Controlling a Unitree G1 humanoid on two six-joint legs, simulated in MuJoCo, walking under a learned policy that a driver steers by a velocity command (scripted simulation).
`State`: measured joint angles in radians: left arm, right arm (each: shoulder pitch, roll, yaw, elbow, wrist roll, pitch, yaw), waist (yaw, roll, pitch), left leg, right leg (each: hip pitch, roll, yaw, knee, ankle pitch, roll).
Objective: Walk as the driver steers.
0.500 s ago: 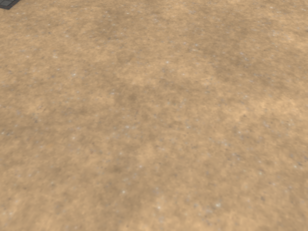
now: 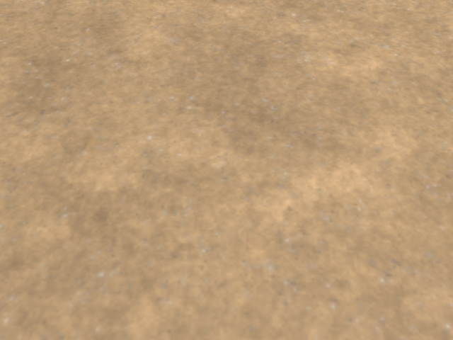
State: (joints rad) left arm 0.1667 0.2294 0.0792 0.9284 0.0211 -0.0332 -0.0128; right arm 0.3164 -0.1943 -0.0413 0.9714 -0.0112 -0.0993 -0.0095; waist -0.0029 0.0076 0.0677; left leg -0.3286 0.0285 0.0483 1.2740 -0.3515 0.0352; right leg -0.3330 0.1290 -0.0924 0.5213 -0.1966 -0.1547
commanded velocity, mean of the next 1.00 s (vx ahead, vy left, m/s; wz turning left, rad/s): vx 0.38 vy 0.00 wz -0.53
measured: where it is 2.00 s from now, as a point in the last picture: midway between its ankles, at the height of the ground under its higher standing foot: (250, 336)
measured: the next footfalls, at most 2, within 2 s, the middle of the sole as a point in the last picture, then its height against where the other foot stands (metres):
left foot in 0.42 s outside the picture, level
right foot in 0.90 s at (295, 319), level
